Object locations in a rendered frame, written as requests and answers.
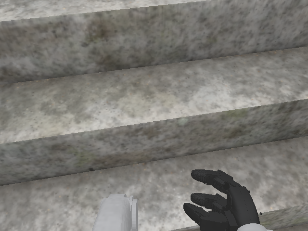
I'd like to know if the robot right hand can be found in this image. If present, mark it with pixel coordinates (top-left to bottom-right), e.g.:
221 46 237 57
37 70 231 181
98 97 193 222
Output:
183 169 262 231

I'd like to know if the robot left thigh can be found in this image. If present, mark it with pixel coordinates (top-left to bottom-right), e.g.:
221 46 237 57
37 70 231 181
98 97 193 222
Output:
91 193 139 231

